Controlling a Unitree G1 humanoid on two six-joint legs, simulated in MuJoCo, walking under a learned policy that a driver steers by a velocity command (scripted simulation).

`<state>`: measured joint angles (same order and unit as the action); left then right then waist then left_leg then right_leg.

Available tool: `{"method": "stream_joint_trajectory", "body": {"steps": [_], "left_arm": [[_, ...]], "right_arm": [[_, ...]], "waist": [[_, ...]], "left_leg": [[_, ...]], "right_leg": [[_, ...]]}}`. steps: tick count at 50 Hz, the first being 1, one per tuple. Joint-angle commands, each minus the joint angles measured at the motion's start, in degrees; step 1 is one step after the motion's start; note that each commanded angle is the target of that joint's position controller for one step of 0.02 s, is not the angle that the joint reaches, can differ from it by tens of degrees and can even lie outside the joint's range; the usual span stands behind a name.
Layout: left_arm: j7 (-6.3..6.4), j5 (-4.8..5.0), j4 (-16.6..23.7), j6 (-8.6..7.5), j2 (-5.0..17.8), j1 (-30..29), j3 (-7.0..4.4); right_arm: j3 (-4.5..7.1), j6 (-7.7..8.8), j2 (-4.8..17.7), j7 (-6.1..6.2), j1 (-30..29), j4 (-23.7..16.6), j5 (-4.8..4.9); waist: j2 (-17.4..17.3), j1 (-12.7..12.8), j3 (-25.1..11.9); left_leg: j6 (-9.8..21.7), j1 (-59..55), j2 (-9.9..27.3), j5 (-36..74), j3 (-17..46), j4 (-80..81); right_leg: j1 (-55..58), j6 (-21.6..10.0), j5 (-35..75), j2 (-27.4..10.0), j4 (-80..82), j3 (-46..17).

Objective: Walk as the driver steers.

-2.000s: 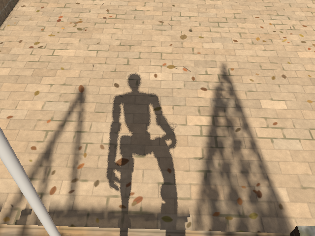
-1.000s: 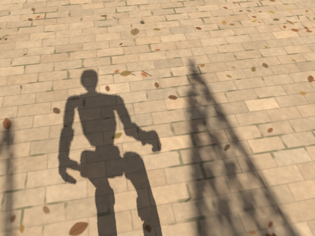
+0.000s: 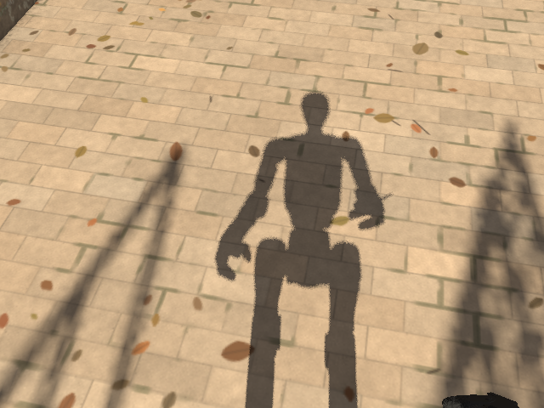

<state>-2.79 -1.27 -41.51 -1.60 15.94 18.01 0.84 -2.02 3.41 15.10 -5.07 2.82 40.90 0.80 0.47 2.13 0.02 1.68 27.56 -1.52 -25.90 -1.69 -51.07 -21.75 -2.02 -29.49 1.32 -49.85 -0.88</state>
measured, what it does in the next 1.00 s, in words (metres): steps on the spot, turning right: left foot, then right foot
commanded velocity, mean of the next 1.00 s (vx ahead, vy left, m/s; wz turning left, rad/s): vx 0.00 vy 0.00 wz -0.33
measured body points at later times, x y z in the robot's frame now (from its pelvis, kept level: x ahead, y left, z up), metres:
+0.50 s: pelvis -0.04 +0.07 +0.05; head +0.00 +0.07 +0.50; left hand +0.17 +0.29 -0.06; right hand -0.03 -0.22 -0.06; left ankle -0.03 +0.14 -0.69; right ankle -0.07 -0.08 -0.56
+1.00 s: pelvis -0.06 +0.04 +0.04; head -0.03 +0.03 +0.49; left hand +0.18 +0.20 -0.06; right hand -0.08 -0.23 -0.08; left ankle -0.03 +0.13 -0.68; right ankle -0.10 -0.07 -0.69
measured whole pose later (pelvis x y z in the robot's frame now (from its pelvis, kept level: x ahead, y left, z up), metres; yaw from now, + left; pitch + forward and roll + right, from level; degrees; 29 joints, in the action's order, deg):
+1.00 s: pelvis -0.06 +0.04 +0.04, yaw -20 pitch +2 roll -1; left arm -2.4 -2.2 -39.4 -2.2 12.3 10.3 -2.1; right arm 2.8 2.7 13.6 -1.7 16.0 45.7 -2.5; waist -0.8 -2.9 1.1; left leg 1.6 18.5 2.4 -22.4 -5.1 -36.8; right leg -13.9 -1.7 -14.8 -0.7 -26.8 6.1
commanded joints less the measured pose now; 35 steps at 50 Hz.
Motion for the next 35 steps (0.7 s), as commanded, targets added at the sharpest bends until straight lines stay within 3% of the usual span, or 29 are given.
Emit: {"method": "stream_joint_trajectory", "body": {"steps": [1, 2, 3, 4, 5, 6, 8, 10, 11, 13, 15, 16, 17, 18, 19, 20, 21, 22, 23, 24, 25, 26, 28, 30, 31, 32, 33, 34, 35], "left_arm": [[2.68, 0.02, 9.16, -2.97, 11.95, -11.32, -4.07], [2.43, 0.51, 8.46, -2.93, 11.97, -9.27, -4.13], [2.30, 0.63, 7.65, -2.95, 13.05, -7.38, -4.61], [2.33, -0.01, 6.49, -2.79, 13.44, -5.42, -5.02], [2.74, -1.02, 4.81, -3.03, 12.94, -0.98, -5.25], [2.56, -0.35, 3.03, -3.25, 11.47, 3.43, -5.02], [2.63, -1.39, 2.21, -3.51, 10.71, 3.78, -5.27], [2.40, -1.47, 2.19, -3.40, 10.83, 1.43, -5.48], [2.25, -1.30, 2.85, -3.26, 11.38, -0.12, -5.92], [2.16, -1.82, 4.45, -2.95, 12.12, -5.12, -6.06], [1.83, -1.31, 6.00, -2.54, 12.65, -10.98, -6.25], [1.37, -1.65, 6.22, -2.27, 10.88, -11.16, -5.23], [1.16, -2.08, 5.69, -2.33, 7.49, -7.48, -4.43], [1.66, -1.63, 7.49, -2.68, 1.69, -2.73, -3.06], [2.80, -2.22, 6.91, -2.66, 3.16, -3.48, -3.15], [3.91, -1.66, 5.19, -1.92, 5.16, -3.98, -3.65], [5.17, -1.31, 3.64, -1.32, 9.41, -3.84, -5.36], [5.34, -2.32, 2.36, -1.30, 9.50, -1.43, -5.52], [4.59, -4.19, 2.00, -1.48, 7.25, 0.33, -4.58], [3.39, -4.46, 1.99, -1.37, 4.79, 0.72, -3.70], [2.20, -3.92, 1.95, -1.26, 4.60, 0.35, -3.47], [1.41, -3.29, 2.28, -1.40, 4.13, -0.25, -3.38], [0.58, -2.25, 2.72, -1.70, 6.06, -2.56, -4.19], [0.26, -2.87, 3.29, -1.39, 4.92, -4.55, -3.73], [0.75, -2.57, 3.59, -1.15, 4.84, -5.82, -3.69], [1.22, -2.95, 3.84, -0.55, 3.23, -6.65, -3.32], [1.40, -2.92, 3.84, -0.17, 3.58, -6.72, -3.45], [1.66, -3.22, 3.55, 0.07, 3.63, -6.37, -3.71], [1.76, -3.67, 3.41, 0.33, 3.57, -5.67, -3.57]], "right_arm": [[5.60, 0.84, 12.71, 3.78, 0.38, -7.02, -1.21], [5.29, 0.96, 11.02, 4.37, -0.83, -7.18, -1.84], [4.60, 0.66, 8.78, 4.37, -0.37, -7.22, -1.81], [4.62, 0.10, 7.83, 4.62, 0.52, -6.86, -2.32], [4.52, -0.31, 7.25, 5.26, 0.03, -7.51, -3.05], [4.48, -0.41, 6.78, 5.63, -2.57, -9.12, -3.15], [3.57, -0.97, 5.44, 5.85, -4.29, -9.38, -4.19], [2.68, -1.31, 3.77, 5.35, -3.16, -9.32, -4.45], [2.93, -1.35, 4.06, 4.77, -1.41, -9.28, -4.33], [3.69, -1.37, 6.07, 4.21, 3.10, -8.42, -3.73], [4.88, -1.29, 8.16, 3.60, 11.00, -6.71, -2.65], [5.48, -0.88, 9.01, 3.62, 12.79, -6.24, -2.80], [6.96, -0.47, 11.82, 4.28, 17.11, -5.92, -3.65], [8.83, 0.13, 18.15, 5.26, 22.07, -7.03, -4.35], [7.81, 0.34, 13.82, 4.99, 23.39, -6.81, -7.21], [7.26, 0.02, 11.79, 4.42, 19.27, -5.95, -6.01], [5.92, -0.52, 7.55, 2.83, 13.36, -7.22, -3.91], [5.46, -0.79, 5.74, 2.06, 8.91, -7.76, -2.85], [5.63, -1.08, 5.66, 1.94, 6.52, -8.23, -2.70], [5.57, -1.05, 5.30, 2.54, 5.14, -8.44, -3.54], [5.42, -1.24, 4.99, 3.28, 4.25, -8.74, -4.49], [5.53, -1.20, 5.41, 4.07, 5.70, -8.17, -4.85], [5.67, -0.72, 5.96, 4.84, 9.61, -6.90, -4.12], [6.59, 0.10, 7.89, 5.48, 15.26, -5.11, -3.91], [6.88, 0.49, 7.71, 5.75, 18.78, -3.69, -4.09], [6.87, 0.66, 7.77, 5.65, 21.02, -2.53, -4.42], [6.94, 0.92, 7.55, 5.25, 20.63, -2.09, -4.62], [6.29, 1.46, 5.81, 4.76, 19.49, -1.75, -4.07], [6.21, 1.84, 5.63, 4.47, 17.10, -2.37, -3.67]], "waist": [[2.54, -6.64, -9.33], [4.46, -5.44, -6.55], [3.21, -4.10, -5.53], [3.98, -2.95, -5.49], [5.98, -0.18, -5.47], [4.94, 1.87, -5.10], [3.61, 3.72, -4.37], [4.20, 3.10, -4.32], [4.19, 1.83, -4.19], [5.74, -0.37, -4.36], [6.25, -4.24, -5.03], [3.96, -5.08, -5.40], [-0.97, -5.20, -7.90], [-13.69, -4.22, -11.64], [-6.48, -6.97, -7.49], [-1.81, -4.20, -3.16], [-0.58, -1.83, -3.37], [-4.21, 0.38, -3.86], [-5.13, 1.98, -4.31], [-3.44, 2.09, -4.57], [-2.14, 1.05, -4.07], [-2.24, -0.17, -3.53], [-3.21, -2.43, -1.79], [-4.73, -5.19, -1.24], [-5.59, -6.78, -0.36], [-6.29, -7.23, -0.50], [-5.04, -6.83, -0.19], [-6.63, -5.61, -0.17], [-6.31, -4.92, -0.05]], "left_leg": [[3.92, -14.24, 3.36, 24.01, 1.75, 3.91], [1.91, -10.85, 2.42, 18.94, 0.58, 2.64], [0.18, -7.73, 1.52, 16.28, 1.09, 2.06], [-1.11, -4.75, 0.12, 12.03, 1.12, -0.21], [-2.19, 0.35, -1.08, 1.97, 1.91, -4.90], [-2.78, 8.00, -1.15, -5.77, 2.65, -4.79], [-4.76, 14.05, 0.25, -8.40, 4.41, -6.73], [-6.80, 12.11, 0.83, -3.66, 4.35, -4.06], [-6.87, 8.46, 0.29, -1.29, 3.31, -1.58], [-6.10, -1.53, -1.29, 1.98, 1.97, 2.47], [-4.06, -13.86, -3.06, 9.74, -0.54, 13.80], [-2.26, -20.95, -3.11, 15.23, -0.41, 20.09], [4.52, -32.84, 3.57, 31.48, 6.64, 21.58], [24.08, -43.65, 21.60, 55.48, 29.46, 25.95], [29.84, -38.38, 29.84, 54.40, 39.49, 31.37], [27.11, -31.83, 29.01, 48.47, 36.02, 32.62], [22.05, -25.28, 24.47, 42.38, 27.79, 31.88], [18.10, -20.41, 19.81, 41.25, 20.02, 32.40], [16.72, -15.64, 16.91, 41.46, 15.12, 32.85], [15.50, -12.70, 14.74, 37.99, 11.59, 33.88], [15.20, -12.07, 13.96, 34.59, 9.02, 35.29], [15.41, -11.95, 14.07, 31.07, 7.33, 36.48], [15.48, -14.75, 15.08, 24.19, 5.46, 37.81], [14.91, -21.17, 15.89, 18.55, 5.47, 38.94], [15.06, -25.96, 17.39, 16.55, 7.46, 39.58], [15.61, -27.20, 18.57, 17.50, 8.48, 39.64], [15.75, -27.19, 19.23, 16.58, 8.64, 39.78], [14.95, -24.83, 19.36, 15.43, 8.24, 39.20], [14.81, -22.85, 19.01, 13.34, 7.26, 39.33]], "right_leg": [[-4.58, -7.52, 41.59, -5.31, 16.26, -14.41], [-3.67, -11.07, 45.66, -8.53, 17.88, -19.53], [-1.31, -13.88, 46.86, -11.11, 18.19, -22.74], [1.45, -15.98, 46.37, -13.30, 19.02, -25.44], [5.65, -17.65, 44.54, -15.14, 20.24, -27.77], [12.96, -17.53, 41.21, -15.13, 20.97, -28.49], [17.93, -15.87, 39.91, -14.78, 21.22, -28.66], [16.26, -14.61, 41.35, -13.18, 20.93, -27.35], [12.80, -13.88, 41.80, -12.04, 21.44, -25.66], [4.89, -12.60, 39.14, -9.80, 21.97, -23.76], [-1.30, -12.55, 34.83, -8.31, 21.59, -22.71], [-5.59, -11.42, 29.45, -7.01, 19.12, -22.69], [-13.19, -7.06, 17.97, -2.65, 11.18, -19.42], [-27.69, 0.81, -9.46, 7.91, -6.41, -9.32], [-34.85, 4.46, -11.77, 5.99, -16.75, -12.65], [-35.95, 5.84, -5.44, 4.13, -23.93, -13.80], [-33.01, 6.75, -0.01, 3.33, -29.97, -12.11], [-29.23, 7.14, 5.17, 2.23, -31.84, -11.03], [-25.53, 6.95, 9.22, 1.58, -35.03, -8.49], [-23.09, 6.75, 13.29, 1.29, -37.14, -6.96], [-22.65, 7.11, 17.29, 1.01, -36.87, -6.14], [-22.11, 7.31, 20.14, 0.75, -36.64, -5.56], [-24.37, 8.27, 23.86, -0.02, -33.16, -4.38], [-26.73, 9.33, 25.13, -2.25, -23.21, -2.86], [-29.48, 9.70, 25.33, -2.92, -17.14, -3.33], [-28.15, 9.46, 24.64, -3.70, -15.25, -3.42], [-27.03, 9.07, 23.08, -3.79, -11.83, -3.33], [-24.00, 8.35, 21.04, -4.02, -11.43, -2.70], [-21.52, 7.64, 19.39, -4.26, -9.10, -1.29]]}}
Velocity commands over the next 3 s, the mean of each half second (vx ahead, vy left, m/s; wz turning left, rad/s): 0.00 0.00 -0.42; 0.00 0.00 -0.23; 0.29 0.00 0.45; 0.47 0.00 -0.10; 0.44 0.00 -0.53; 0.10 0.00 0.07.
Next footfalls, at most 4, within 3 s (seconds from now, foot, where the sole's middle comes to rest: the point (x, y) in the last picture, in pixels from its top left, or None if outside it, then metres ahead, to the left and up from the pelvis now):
0.34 left None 0.01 0.13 -0.73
0.90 right None -0.07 -0.09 -0.73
1.34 left None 0.05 0.18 -0.73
1.70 right None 0.37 -0.02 -0.89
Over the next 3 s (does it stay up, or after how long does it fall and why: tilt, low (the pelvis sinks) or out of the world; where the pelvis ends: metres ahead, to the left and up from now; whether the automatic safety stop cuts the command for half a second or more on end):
stays up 0.63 0.03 -0.12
